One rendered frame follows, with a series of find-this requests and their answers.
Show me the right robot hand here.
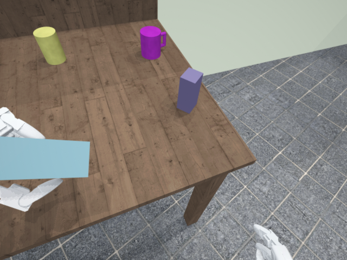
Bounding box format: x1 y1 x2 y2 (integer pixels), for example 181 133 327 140
253 224 293 260

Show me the table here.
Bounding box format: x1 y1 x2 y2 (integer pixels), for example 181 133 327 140
0 0 257 260

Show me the sponge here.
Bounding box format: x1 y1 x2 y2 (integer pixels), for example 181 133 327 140
0 136 90 180

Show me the left robot hand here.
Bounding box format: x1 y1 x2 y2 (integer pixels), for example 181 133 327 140
0 107 63 212

